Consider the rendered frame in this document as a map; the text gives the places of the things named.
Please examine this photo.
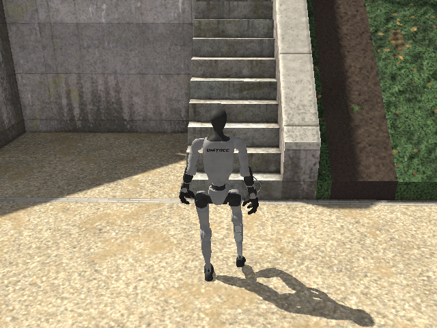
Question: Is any robot right upper arm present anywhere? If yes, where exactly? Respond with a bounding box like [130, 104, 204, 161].
[233, 138, 250, 177]

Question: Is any left robot forearm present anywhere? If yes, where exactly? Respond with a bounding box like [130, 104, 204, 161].
[180, 165, 193, 193]

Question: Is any robot left upper arm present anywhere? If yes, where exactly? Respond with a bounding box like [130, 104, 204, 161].
[186, 138, 204, 176]

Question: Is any right robot forearm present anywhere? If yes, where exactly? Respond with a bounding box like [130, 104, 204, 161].
[244, 167, 257, 199]

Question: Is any robot right hand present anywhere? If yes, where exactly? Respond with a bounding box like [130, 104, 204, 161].
[242, 196, 259, 215]

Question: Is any humanoid robot torso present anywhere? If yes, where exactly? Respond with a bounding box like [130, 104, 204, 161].
[203, 135, 235, 205]

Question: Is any robot left shin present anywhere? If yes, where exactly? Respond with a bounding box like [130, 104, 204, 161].
[200, 229, 212, 272]

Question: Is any robot left hand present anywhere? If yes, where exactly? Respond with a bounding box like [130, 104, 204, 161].
[179, 190, 195, 204]

